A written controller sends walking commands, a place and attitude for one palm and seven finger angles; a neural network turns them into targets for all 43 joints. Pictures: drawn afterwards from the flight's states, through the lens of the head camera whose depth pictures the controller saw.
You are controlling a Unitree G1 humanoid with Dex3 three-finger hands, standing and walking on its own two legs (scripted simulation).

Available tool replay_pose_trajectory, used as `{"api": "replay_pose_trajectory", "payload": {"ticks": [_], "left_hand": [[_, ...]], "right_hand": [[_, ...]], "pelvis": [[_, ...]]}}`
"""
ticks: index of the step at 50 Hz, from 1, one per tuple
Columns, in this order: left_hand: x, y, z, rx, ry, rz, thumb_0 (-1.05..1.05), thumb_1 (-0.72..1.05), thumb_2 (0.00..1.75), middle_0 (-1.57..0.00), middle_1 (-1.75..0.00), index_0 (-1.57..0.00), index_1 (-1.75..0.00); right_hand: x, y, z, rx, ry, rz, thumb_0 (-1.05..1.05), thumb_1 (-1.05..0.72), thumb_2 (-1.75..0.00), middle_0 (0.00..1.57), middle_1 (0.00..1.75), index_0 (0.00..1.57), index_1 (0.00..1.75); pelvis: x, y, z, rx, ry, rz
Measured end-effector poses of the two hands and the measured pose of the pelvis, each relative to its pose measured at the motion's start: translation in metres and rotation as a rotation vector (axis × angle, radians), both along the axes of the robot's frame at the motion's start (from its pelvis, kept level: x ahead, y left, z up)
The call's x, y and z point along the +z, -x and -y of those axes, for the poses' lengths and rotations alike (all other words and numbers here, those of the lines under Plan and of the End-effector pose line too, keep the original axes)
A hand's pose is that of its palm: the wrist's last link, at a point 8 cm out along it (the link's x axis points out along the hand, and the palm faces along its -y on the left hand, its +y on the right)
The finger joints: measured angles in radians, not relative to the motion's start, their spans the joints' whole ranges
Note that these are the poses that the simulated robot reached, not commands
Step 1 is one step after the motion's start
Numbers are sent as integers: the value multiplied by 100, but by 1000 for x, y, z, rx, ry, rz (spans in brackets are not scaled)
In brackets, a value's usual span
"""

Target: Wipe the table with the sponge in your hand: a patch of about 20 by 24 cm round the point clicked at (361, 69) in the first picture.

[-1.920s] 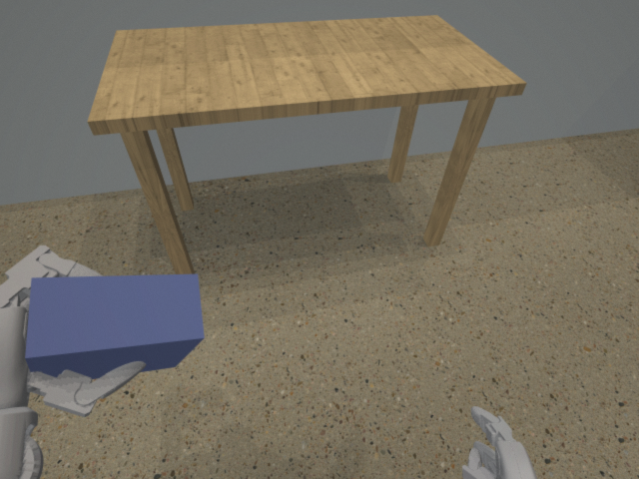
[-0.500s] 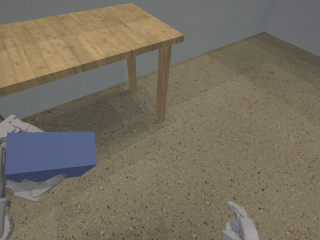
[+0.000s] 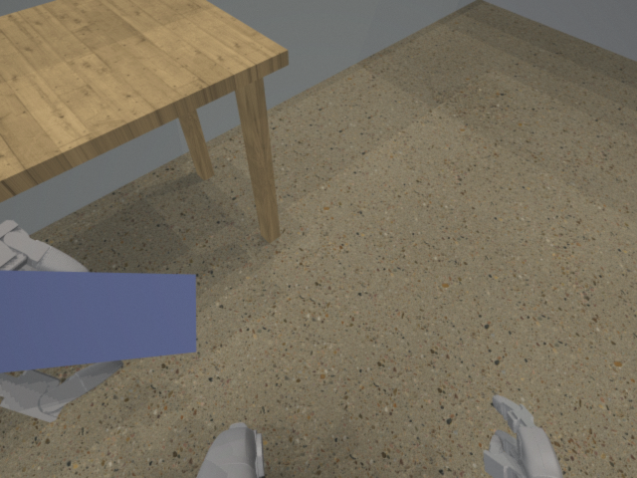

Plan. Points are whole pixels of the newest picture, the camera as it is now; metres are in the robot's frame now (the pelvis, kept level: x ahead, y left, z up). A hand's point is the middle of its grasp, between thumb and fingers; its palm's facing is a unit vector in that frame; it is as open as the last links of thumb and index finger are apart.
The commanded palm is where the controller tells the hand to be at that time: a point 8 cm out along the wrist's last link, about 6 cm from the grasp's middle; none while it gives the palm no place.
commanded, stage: walk to a spot facing it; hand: left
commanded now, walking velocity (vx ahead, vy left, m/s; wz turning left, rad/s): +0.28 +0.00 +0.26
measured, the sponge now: (120, 320) +0.24 +0.18 +0.16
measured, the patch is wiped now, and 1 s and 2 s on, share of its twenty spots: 0.00 0.00 0.00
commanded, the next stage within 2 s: turn to face it in 0.06 s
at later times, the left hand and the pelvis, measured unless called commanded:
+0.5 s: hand (61, 238) +0.29 +0.23 +0.19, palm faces +0.49 -0.71 -0.51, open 10.3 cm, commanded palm +0.24 +0.28 +0.18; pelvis +0.12 -0.02 -0.01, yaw +8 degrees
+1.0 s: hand (0, 267) +0.26 +0.26 +0.20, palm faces +0.62 -0.67 -0.42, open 10.3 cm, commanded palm +0.20 +0.29 +0.18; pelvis +0.12 -0.03 +0.01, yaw +15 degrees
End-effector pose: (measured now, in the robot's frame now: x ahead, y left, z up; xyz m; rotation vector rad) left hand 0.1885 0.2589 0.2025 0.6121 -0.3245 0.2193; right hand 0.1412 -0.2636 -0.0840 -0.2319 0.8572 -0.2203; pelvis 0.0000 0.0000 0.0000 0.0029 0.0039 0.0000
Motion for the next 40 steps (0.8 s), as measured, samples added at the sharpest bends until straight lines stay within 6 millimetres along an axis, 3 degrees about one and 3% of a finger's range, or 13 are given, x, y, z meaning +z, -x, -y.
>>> {"api": "replay_pose_trajectory", "payload": {"ticks": [5, 8, 12, 15, 20, 23, 27, 34, 40], "left_hand": [[11, -24, -22, 40, 15, 122, -1, -51, 98, -71, -134, -72, -134], [-1, -43, -41, 83, 55, 175, -1, -51, 98, -71, -134, -72, -134], [-19, -72, -55, 146, 133, 130, -1, -51, 98, -71, -134, -72, -134], [-19, -80, -46, 148, 154, 93, -1, -51, 98, -71, -134, -72, -134], [2, -71, -16, 122, 69, 79, -1, -51, 98, -71, -134, -72, -134], [9, -63, -7, 169, -5, 64, -1, -51, 98, -71, -134, -72, -134], [3, -61, -11, 279, 32, 14, -1, -51, 98, -71, -134, -72, -134], [-31, -62, -22, 378, 138, -92, -1, -51, 98, -71, -134, -72, -134], [-25, -51, -20, 288, 144, 27, -1, -51, 98, -71, -134, -72, -134]], "right_hand": [[12, -40, -7, 12, 49, 37, 1, -91, -90, 20, 30, 20, 30], [6, -68, -19, -1, 53, 90, 1, -91, -90, 20, 30, 20, 30], [3, -98, -52, 42, -27, 115, 1, -91, -90, 20, 30, 20, 30], [2, -114, -75, 106, -97, 117, 1, -91, -90, 20, 30, 20, 30], [-7, -135, -92, 197, -188, 110, 1, -90, -90, 21, 30, 21, 30], [-21, -146, -87, 237, -218, 83, 1, -90, -90, 21, 30, 21, 30], [-28, -157, -65, 257, -188, 20, 1, -90, -90, 21, 30, 21, 30], [-5, -180, -26, 260, -36, 17, 1, -91, -90, 20, 30, 20, 30], [18, -198, -25, 264, 69, 102, 1, -91, -90, 20, 30, 20, 30]], "pelvis": [[-3, -42, -10, 10, -4, 10], [-16, -66, -20, 5, -9, 28], [-14, -80, -19, 25, -2, 38], [-8, -88, -14, 51, 14, 34], [-7, -102, 1, 92, 21, 21], [-11, -110, 15, 113, 22, 26], [-5, -120, 24, 150, -15, 22], [5, -125, 29, 209, -44, 2], [-7, -119, 20, 230, -23, 10]]}}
